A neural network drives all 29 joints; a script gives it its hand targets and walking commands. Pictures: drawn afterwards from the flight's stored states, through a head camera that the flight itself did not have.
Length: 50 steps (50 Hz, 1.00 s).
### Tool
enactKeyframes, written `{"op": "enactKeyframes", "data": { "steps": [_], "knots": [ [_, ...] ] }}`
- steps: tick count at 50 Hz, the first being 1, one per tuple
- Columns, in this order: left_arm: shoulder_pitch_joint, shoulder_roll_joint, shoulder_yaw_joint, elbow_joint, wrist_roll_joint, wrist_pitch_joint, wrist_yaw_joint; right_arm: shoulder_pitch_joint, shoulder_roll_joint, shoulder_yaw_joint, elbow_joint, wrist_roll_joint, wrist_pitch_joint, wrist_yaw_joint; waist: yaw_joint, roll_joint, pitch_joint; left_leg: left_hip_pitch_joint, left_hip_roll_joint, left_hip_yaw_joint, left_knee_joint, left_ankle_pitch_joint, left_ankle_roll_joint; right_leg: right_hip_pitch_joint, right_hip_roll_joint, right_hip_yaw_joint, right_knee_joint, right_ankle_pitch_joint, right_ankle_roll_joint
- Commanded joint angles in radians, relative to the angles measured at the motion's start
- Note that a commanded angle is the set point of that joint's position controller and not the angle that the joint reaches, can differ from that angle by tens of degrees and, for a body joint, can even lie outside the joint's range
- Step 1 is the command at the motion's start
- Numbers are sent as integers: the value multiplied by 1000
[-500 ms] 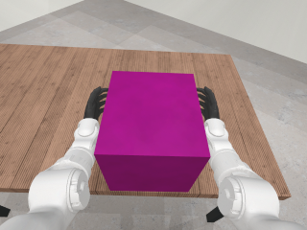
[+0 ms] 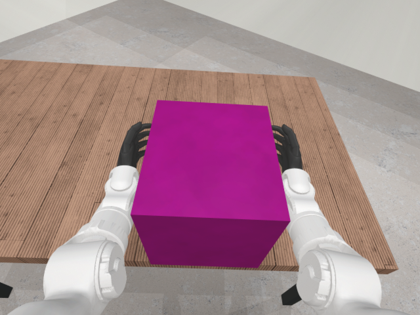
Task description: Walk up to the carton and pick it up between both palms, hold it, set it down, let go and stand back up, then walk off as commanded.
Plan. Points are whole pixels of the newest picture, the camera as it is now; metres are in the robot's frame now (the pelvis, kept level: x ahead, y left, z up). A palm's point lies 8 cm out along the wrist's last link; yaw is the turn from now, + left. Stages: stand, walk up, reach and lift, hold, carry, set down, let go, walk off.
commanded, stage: reach and lift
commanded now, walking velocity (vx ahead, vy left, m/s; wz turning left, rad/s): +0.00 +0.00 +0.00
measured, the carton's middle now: (208, 185) +0.39 +0.02 +0.01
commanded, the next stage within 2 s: none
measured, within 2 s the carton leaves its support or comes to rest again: leaves its support in 0.74 s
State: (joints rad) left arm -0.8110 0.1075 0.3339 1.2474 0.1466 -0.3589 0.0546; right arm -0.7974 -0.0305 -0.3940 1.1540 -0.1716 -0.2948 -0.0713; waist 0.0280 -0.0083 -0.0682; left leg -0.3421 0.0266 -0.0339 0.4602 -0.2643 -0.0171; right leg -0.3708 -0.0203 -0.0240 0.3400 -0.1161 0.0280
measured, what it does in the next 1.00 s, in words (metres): stands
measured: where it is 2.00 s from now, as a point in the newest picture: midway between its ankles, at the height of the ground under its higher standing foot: outside the picture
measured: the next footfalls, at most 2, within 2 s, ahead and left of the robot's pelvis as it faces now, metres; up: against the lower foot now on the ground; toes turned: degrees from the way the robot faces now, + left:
none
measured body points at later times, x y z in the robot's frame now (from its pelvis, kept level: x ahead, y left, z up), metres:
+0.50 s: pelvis +0.00 +0.00 +0.00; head +0.04 +0.02 +0.45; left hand +0.41 +0.19 +0.06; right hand +0.43 -0.14 +0.07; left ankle -0.03 +0.12 -0.74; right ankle +0.03 -0.14 -0.74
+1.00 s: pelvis -0.03 +0.00 +0.00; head -0.03 +0.01 +0.45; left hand +0.38 +0.19 +0.11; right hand +0.39 -0.14 +0.12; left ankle -0.03 +0.12 -0.74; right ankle +0.03 -0.14 -0.74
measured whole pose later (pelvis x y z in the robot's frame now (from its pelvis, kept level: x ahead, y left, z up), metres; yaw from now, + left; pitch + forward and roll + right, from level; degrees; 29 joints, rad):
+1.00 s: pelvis -0.03 +0.00 +0.00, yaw +1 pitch +4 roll -2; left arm -0.71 0.06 0.27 0.91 0.10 -0.03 0.08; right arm -0.75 -0.07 -0.19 1.01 -0.10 -0.08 -0.12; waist 0.03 0.00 -0.10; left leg -0.29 0.03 -0.04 0.45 -0.23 -0.02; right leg -0.29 -0.02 -0.04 0.29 -0.06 0.03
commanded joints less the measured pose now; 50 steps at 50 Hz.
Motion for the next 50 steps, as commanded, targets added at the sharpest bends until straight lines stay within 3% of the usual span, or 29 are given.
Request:
{"op": "enactKeyframes", "data": {
  "steps": [1, 4, 6, 11, 14, 15, 18, 19, 22, 23, 29, 31, 35, 36, 37, 40, 41, 44, 46, 48, 50],
  "knots": [
    [-377, -547, -115, -68, 126, 49, -151, -328, 570, 183, -64, -178, 23, 150, 10, 32, -243, 43, -37, 126, -117, 368, -48, 319, 41, -71, -33, 76, -46],
    [-380, -560, -140, -75, 116, 43, -149, -337, 578, 208, -79, -176, 11, 145, 13, 26, -278, 54, -40, 126, -107, 406, -54, 337, 44, -64, -26, 128, -49],
    [-401, -566, -150, -94, 114, 38, -152, -336, 580, 217, -80, -178, 9, 139, -8, 37, -291, 72, -38, 119, -110, 412, -56, 356, 45, -66, -36, 132, -49],
    [-388, -600, -205, -112, 99, 30, -146, -327, 614, 276, -83, -154, 0, 129, -2, 49, -337, 100, -37, 115, -102, 493, -62, 369, 52, -68, -34, 211, -50],
    [-402, -603, -220, -121, 92, 36, -140, -317, 601, 302, -60, -136, 14, 129, -10, 55, -332, 129, -34, 106, -103, 508, -67, 342, 57, -70, -45, 191, -54],
    [-374, -618, -227, -112, 88, 39, -140, -327, 609, 316, -81, -123, 15, 127, 1, 58, -329, 130, -33, 105, -99, 524, -66, 339, 60, -70, -52, 189, -56],
    [-398, -638, -284, -161, 58, 40, -133, -325, 618, 368, -97, -101, 20, 124, -11, 51, -368, 155, -32, 95, -86, 589, -74, 355, 64, -69, -48, 247, -56],
    [-408, -650, -288, -165, 62, 47, -132, -335, 621, 374, -99, -89, 25, 124, -15, 78, -370, 166, -34, 93, -81, 587, -81, 350, 66, -69, -51, 234, -60],
    [-388, -663, -317, -194, 53, 68, -127, -336, 622, 419, -115, -58, 34, 120, -8, 66, -365, 179, -34, 88, -79, 603, -84, 352, 71, -64, -60, 235, -63],
    [-408, -681, -346, -226, 32, 72, -123, -349, 621, 437, -142, -41, 37, 116, -25, 69, -410, 193, -34, 81, -72, 627, -87, 359, 74, -70, -53, 264, -62],
    [-443, -733, -448, -359, -7, 100, -98, -366, 648, 518, -201, 44, 49, 103, -31, 106, -491, 254, -38, 67, -50, 694, -113, 353, 87, -69, -62, 286, -71],
    [-439, -753, -475, -399, -13, 122, -96, -390, 642, 527, -248, 58, 53, 97, -47, 108, -516, 266, -39, 59, -46, 695, -116, 350, 92, -67, -62, 291, -68],
    [-509, -765, -517, -503, -41, 145, -91, -399, 668, 541, -275, 93, 77, 86, -82, 117, -550, 238, -53, 54, -48, 647, -120, 388, 83, -62, -48, 316, -63],
    [-499, -764, -519, -492, -45, 157, -93, -399, 662, 545, -281, 97, 90, 83, -89, 96, -539, 225, -54, 52, -53, 619, -117, 384, 86, -59, -56, 292, -60],
    [-503, -767, -518, -526, -41, 165, -90, -391, 670, 554, -285, 111, 100, 85, -86, 113, -536, 228, -57, 52, -56, 631, -118, 389, 83, -59, -55, 300, -62],
    [-485, -774, -516, -516, -46, 210, -94, -420, 658, 546, -309, 129, 130, 81, -88, 82, -516, 199, -62, 56, -74, 548, -105, 402, 80, -49, -63, 270, -55],
    [-538, -784, -542, -581, -65, 215, -94, -433, 666, 548, -334, 139, 134, 80, -104, 92, -540, 209, -63, 51, -77, 544, -105, 404, 78, -52, -61, 277, -54],
    [-554, -784, -536, -546, -76, 266, -97, -508, 648, 518, -353, 147, 164, 81, -108, 63, -501, 180, -66, 50, -99, 432, -90, 379, 77, -52, -71, 189, -44],
    [-582, -765, -495, -537, -58, 307, -97, -500, 624, 468, -289, 135, 200, 91, -101, 82, -435, 180, -63, 53, -132, 332, -79, 339, 70, -52, -90, 82, -46],
    [-601, -764, -486, -517, -64, 352, -103, -552, 604, 445, -303, 138, 219, 96, -113, 53, -388, 170, -57, 45, -154, 246, -68, 321, 70, -57, -93, 19, -40],
    [-640, -786, -483, -532, -78, 388, -101, -629, 612, 423, -329, 152, 229, 105, -85, 57, -417, 166, -55, 40, -169, 187, -61, 307, 70, -54, -90, -25, -36]
  ]
}}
